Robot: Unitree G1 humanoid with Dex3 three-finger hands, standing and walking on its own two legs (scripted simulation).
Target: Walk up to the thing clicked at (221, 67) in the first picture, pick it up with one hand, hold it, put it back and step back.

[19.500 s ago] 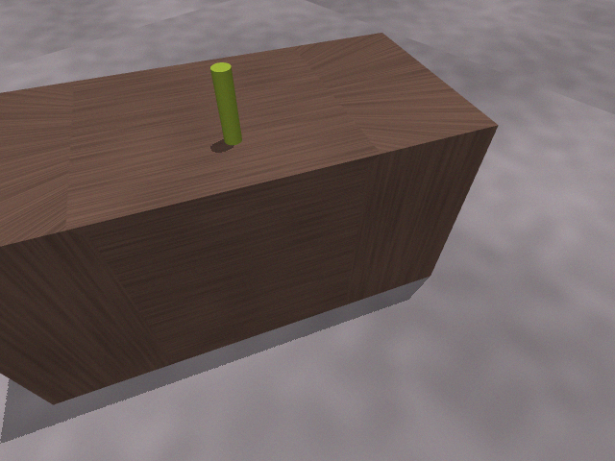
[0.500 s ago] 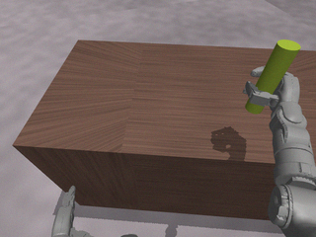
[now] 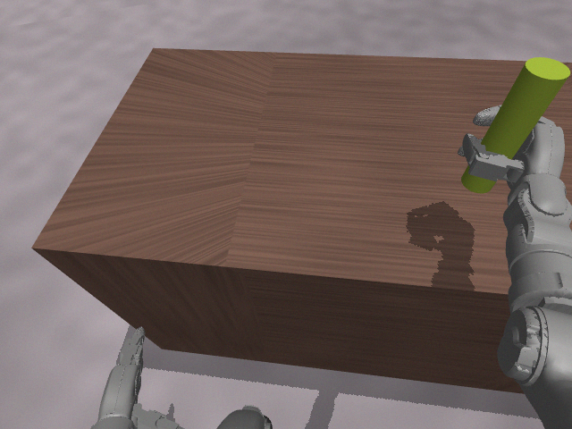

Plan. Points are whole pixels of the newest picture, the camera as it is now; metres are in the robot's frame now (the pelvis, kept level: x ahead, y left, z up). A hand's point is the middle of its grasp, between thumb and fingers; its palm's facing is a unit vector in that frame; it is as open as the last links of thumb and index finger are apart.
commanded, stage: crouch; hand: right
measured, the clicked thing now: (506, 134) +0.48 -0.22 +0.15
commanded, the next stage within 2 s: lower in 0.24 s
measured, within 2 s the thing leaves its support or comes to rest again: rests again in 1.26 s
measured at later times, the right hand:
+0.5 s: hand (479, 150) +0.50 -0.21 +0.10, palm faces +0.20 +0.98 -0.01, open 5.7 cm
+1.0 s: hand (462, 170) +0.51 -0.21 +0.04, palm faces +0.19 +0.98 +0.00, open 5.7 cm
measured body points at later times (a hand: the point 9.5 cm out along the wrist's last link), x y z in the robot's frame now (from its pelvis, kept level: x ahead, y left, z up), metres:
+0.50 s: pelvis +0.00 +0.00 -0.01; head +0.08 -0.02 +0.43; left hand +0.14 +0.27 -0.07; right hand +0.48 -0.26 +0.10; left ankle +0.05 +0.13 -0.72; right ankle -0.02 -0.14 -0.72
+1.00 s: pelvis +0.00 +0.00 -0.04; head +0.11 -0.03 +0.40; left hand +0.15 +0.26 -0.07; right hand +0.49 -0.26 +0.05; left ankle +0.05 +0.13 -0.72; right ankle -0.02 -0.14 -0.72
